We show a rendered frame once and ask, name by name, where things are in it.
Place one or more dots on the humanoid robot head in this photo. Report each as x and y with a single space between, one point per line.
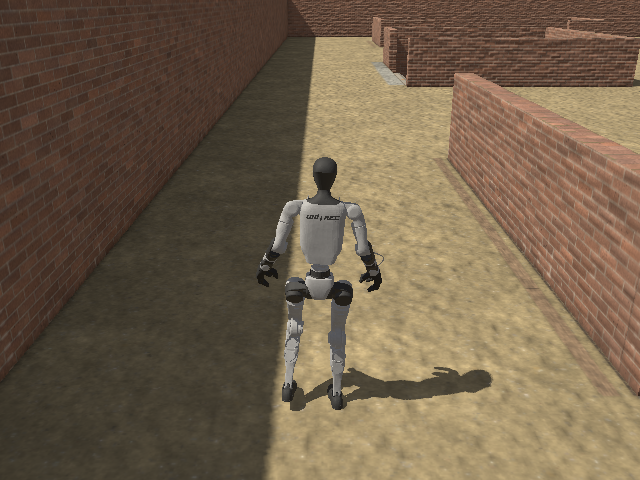
324 173

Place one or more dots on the left robot hand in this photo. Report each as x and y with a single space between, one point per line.
260 275

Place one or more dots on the right robot upper arm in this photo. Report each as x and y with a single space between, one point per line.
354 212

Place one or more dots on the right robot hand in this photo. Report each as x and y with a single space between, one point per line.
377 280

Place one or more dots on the right robot forearm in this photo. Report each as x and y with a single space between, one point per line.
370 262

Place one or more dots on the left robot upper arm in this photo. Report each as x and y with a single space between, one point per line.
291 209

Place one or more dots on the right robot thigh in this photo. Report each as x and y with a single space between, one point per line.
340 304

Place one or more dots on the left robot forearm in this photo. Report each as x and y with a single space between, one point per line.
269 258

